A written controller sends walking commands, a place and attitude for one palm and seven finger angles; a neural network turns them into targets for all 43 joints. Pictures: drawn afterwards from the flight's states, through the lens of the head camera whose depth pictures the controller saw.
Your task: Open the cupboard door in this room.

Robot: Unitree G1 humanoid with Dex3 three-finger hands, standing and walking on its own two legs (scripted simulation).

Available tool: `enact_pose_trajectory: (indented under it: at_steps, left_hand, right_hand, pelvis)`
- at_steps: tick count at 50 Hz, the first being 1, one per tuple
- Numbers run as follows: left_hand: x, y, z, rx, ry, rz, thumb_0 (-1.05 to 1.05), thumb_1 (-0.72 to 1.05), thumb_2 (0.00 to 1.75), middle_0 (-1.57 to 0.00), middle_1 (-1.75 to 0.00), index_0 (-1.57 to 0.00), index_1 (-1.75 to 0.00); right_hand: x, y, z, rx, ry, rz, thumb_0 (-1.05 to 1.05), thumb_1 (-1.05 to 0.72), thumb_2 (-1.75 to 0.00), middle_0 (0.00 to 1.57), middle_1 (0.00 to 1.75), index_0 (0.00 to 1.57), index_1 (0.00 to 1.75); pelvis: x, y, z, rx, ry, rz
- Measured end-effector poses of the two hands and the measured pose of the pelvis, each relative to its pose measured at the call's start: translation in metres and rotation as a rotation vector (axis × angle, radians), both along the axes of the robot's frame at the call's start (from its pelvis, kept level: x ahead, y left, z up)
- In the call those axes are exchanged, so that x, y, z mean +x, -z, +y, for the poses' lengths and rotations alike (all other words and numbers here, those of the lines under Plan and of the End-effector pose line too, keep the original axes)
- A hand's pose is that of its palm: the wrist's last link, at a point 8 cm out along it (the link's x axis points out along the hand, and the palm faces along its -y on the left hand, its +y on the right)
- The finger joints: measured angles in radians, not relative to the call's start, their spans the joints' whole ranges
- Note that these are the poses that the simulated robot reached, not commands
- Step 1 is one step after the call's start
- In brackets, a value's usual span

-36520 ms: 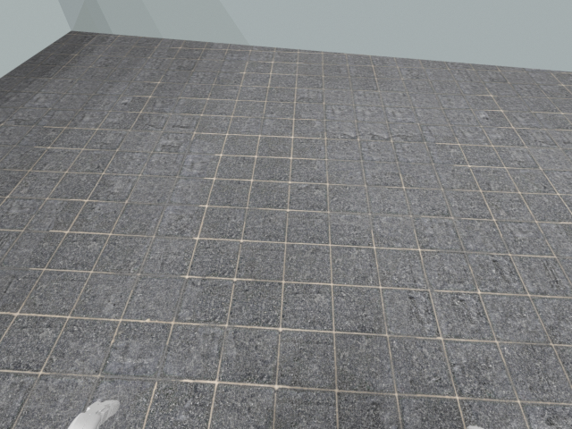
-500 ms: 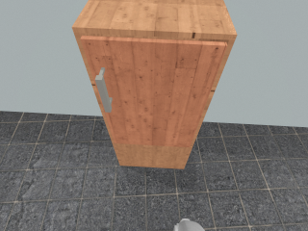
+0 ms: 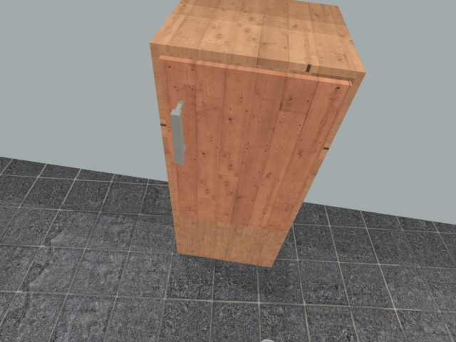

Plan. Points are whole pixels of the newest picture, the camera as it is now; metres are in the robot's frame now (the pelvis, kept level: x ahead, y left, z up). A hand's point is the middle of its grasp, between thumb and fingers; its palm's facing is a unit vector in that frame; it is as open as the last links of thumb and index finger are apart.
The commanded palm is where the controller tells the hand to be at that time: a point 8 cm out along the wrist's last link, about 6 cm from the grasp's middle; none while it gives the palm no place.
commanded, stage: come to a stop and stand still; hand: left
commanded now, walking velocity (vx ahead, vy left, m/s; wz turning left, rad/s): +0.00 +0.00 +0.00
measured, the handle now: (179, 133) +0.56 +0.16 +0.03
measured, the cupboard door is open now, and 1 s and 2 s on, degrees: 0 0 0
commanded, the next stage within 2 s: look again from close up in 0.66 s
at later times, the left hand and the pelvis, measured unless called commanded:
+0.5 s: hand out of the picture -0.05 +0.15 -0.17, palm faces +0.02 -0.99 -0.12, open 7.4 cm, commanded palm none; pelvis -0.03 +0.00 +0.01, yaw -1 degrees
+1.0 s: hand out of the picture -0.03 +0.19 -0.17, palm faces +0.03 -0.98 -0.19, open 7.4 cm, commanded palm none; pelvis -0.03 +0.03 +0.00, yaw +0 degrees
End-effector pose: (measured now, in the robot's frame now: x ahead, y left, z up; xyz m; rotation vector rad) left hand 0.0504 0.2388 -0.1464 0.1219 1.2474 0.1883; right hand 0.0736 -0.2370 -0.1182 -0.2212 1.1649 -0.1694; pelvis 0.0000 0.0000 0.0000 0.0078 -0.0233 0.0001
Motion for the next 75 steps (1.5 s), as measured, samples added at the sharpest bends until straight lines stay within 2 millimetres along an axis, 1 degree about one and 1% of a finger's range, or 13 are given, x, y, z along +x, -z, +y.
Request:
enact_pose_trajectory:
  at_steps: [3,6,11,15,25,35,39,44,56,61,67,69,75]
  left_hand:
    - [-0.023,-0.006,0.004,0.000,-0.016,0.036,0.00,0.92,0.90,-0.20,-0.30,-0.20,-0.29]
    - [-0.049,-0.010,0.002,0.003,-0.024,0.087,0.00,0.91,0.90,-0.20,-0.30,-0.20,-0.29]
    - [-0.087,-0.011,-0.012,0.004,-0.010,0.184,0.00,0.91,0.90,-0.20,-0.30,-0.19,-0.29]
    - [-0.105,-0.015,-0.025,-0.023,0.007,0.213,0.01,0.91,0.90,-0.20,-0.30,-0.20,-0.29]
    - [-0.103,-0.006,-0.040,-0.079,0.024,0.172,0.00,0.91,0.90,-0.20,-0.30,-0.20,-0.29]
    - [-0.106,-0.008,-0.028,-0.058,0.014,0.181,0.01,0.92,0.90,-0.20,-0.30,-0.20,-0.29]
    - [-0.109,-0.009,-0.025,-0.045,0.014,0.189,0.00,0.91,0.90,-0.20,-0.30,-0.20,-0.29]
    - [-0.109,-0.008,-0.016,-0.025,0.034,0.184,0.00,0.91,0.90,-0.20,-0.30,-0.20,-0.29]
    - [-0.074,-0.008,0.014,0.004,0.031,0.046,0.00,0.91,0.90,-0.20,-0.30,-0.20,-0.29]
    - [-0.071,-0.010,0.019,0.006,0.041,0.025,0.00,0.91,0.90,-0.20,-0.30,-0.20,-0.29]
    - [-0.083,-0.010,0.021,0.009,0.043,0.041,0.00,0.91,0.90,-0.20,-0.30,-0.20,-0.29]
    - [-0.062,-0.030,0.026,-0.001,-0.054,-0.115,0.01,0.91,0.90,-0.20,-0.30,-0.20,-0.30]
    - [0.041,-0.145,0.031,0.063,-0.054,-0.894,0.02,0.86,0.88,-0.21,-0.34,-0.20,-0.33]
  right_hand:
    - [-0.018,0.002,0.014,0.024,-0.014,0.056,0.00,-0.91,-0.90,0.19,0.30,0.20,0.30]
    - [-0.031,0.006,0.016,0.035,-0.007,0.094,0.00,-0.93,-0.90,0.20,0.30,0.20,0.30]
    - [-0.052,0.019,0.015,0.070,0.031,0.122,0.00,-0.94,-0.90,0.20,0.30,0.21,0.30]
    - [-0.071,0.018,0.014,0.081,0.050,0.149,0.00,-0.94,-0.90,0.20,0.30,0.20,0.30]
    - [-0.124,0.013,0.025,0.089,0.073,0.248,0.00,-0.92,-0.90,0.19,0.30,0.20,0.30]
    - [-0.154,0.014,0.044,0.119,0.097,0.320,0.00,-0.91,-0.90,0.19,0.30,0.20,0.30]
    - [-0.151,0.016,0.048,0.132,0.094,0.318,0.00,-0.91,-0.90,0.20,0.30,0.20,0.30]
    - [-0.126,0.023,0.050,0.128,0.066,0.234,0.01,-0.91,-0.90,0.20,0.30,0.20,0.30]
    - [-0.082,0.015,0.040,0.057,0.027,0.078,0.02,-0.93,-0.90,0.20,0.30,0.20,0.30]
    - [-0.074,0.009,0.039,0.049,0.014,0.045,0.01,-0.92,-0.90,0.19,0.30,0.20,0.30]
    - [-0.078,0.006,0.038,0.047,0.005,0.053,0.01,-0.91,-0.90,0.20,0.30,0.20,0.30]
    - [-0.072,0.000,0.037,0.032,0.002,-0.030,0.01,-0.91,-0.90,0.20,0.30,0.20,0.30]
    - [-0.024,-0.014,0.030,0.014,-0.074,-0.381,0.01,-0.90,-0.90,0.20,0.30,0.20,0.30]
  pelvis:
    - [-0.004,-0.006,0.003,-0.004,-0.006,0.010]
    - [-0.007,-0.008,0.006,0.004,0.001,0.022]
    - [-0.016,-0.005,0.003,0.011,0.019,0.024]
    - [-0.022,-0.010,0.003,0.001,0.013,0.008]
    - [-0.034,-0.012,0.002,-0.010,0.011,-0.006]
    - [-0.035,-0.013,0.006,-0.011,0.005,0.012]
    - [-0.033,-0.012,0.008,-0.015,0.007,0.014]
    - [-0.033,-0.007,0.017,-0.029,0.003,0.008]
    - [-0.032,-0.005,0.032,-0.021,0.002,-0.012]
    - [-0.037,-0.006,0.034,-0.019,0.002,-0.013]
    - [-0.043,-0.007,0.034,-0.023,0.002,-0.014]
    - [-0.048,-0.005,0.033,-0.021,-0.006,-0.020]
    - [-0.061,0.008,0.030,-0.018,-0.062,0.013]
